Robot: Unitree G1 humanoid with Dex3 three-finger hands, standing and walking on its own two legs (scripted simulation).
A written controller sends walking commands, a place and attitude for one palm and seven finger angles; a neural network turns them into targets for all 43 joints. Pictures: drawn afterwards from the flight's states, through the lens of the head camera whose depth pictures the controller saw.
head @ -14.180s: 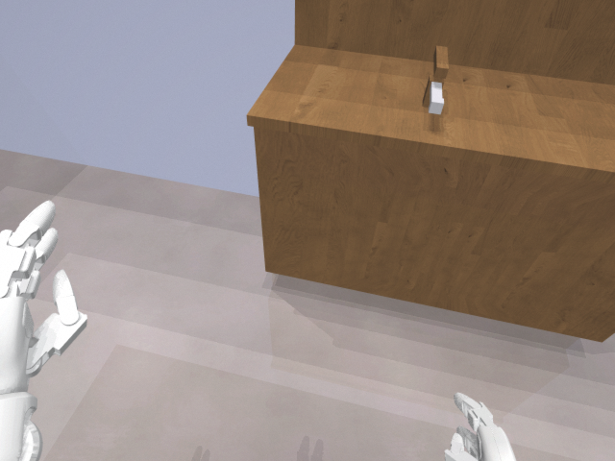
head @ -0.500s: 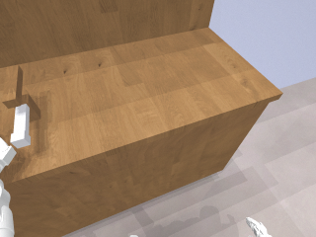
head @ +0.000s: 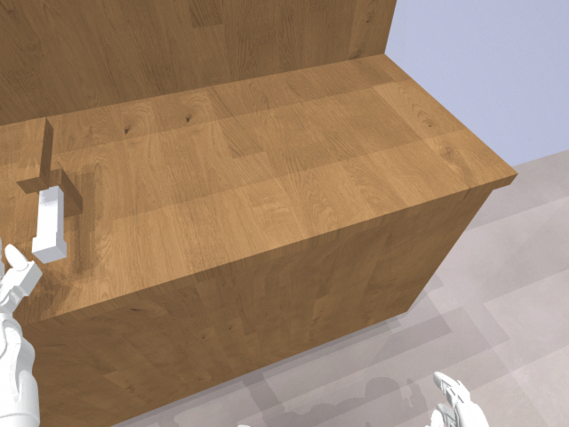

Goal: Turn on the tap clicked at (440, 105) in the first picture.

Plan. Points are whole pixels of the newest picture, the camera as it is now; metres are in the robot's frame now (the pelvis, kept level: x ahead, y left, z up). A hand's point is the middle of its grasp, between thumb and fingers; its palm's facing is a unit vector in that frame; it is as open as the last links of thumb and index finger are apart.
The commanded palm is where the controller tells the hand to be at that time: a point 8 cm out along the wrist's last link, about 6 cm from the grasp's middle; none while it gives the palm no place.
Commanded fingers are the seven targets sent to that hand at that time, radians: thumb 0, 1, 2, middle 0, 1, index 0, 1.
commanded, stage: push the lever round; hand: left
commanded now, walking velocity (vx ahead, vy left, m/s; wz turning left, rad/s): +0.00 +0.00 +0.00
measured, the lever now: (50, 247) +0.32 +0.34 +0.09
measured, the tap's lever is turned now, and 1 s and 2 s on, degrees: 2 5 30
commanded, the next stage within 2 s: none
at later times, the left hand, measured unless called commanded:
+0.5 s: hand (43, 270) +0.29 +0.33 +0.08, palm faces +0.62 -0.77 -0.10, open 7.8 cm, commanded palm +0.24 +0.36 +0.08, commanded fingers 0.00 0.90 0.90 -0.15 -0.15 -0.15 -0.15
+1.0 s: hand (52, 268) +0.29 +0.33 +0.08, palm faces +0.66 -0.75 -0.06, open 7.7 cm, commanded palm +0.24 +0.34 +0.08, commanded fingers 0.00 0.90 0.90 -0.15 -0.15 -0.15 -0.15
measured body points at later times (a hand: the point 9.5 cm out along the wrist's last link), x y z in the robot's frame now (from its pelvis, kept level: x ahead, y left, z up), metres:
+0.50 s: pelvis -0.01 -0.01 +0.00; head +0.03 -0.02 +0.45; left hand +0.25 +0.37 +0.09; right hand +0.14 -0.26 -0.10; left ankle +0.01 +0.11 -0.71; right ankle -0.01 -0.10 -0.71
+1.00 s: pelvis -0.01 -0.01 +0.00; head +0.03 -0.01 +0.45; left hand +0.25 +0.36 +0.08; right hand +0.14 -0.26 -0.11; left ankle +0.01 +0.11 -0.71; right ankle -0.01 -0.10 -0.71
